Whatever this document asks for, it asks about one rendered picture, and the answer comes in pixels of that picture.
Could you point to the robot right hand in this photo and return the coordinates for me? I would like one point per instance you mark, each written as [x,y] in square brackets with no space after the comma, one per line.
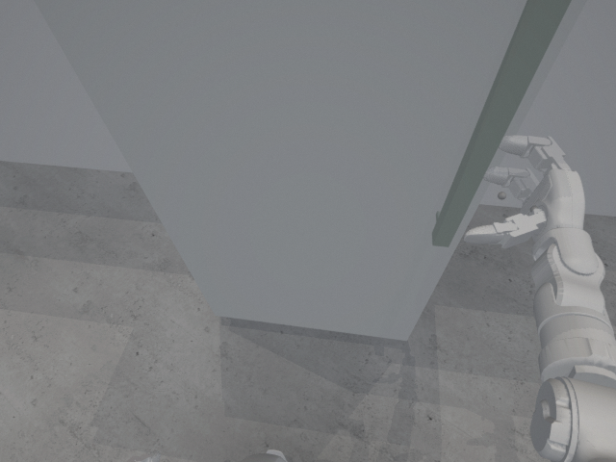
[559,196]

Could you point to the handle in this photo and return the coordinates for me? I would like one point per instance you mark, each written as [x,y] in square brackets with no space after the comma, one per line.
[531,39]

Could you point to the robot right forearm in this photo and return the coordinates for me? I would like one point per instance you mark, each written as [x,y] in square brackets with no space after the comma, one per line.
[576,335]

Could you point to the robot right upper arm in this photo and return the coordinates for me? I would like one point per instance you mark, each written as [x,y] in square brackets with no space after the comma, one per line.
[574,421]

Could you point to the fridge door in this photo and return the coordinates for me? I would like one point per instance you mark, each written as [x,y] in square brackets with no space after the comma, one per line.
[297,151]

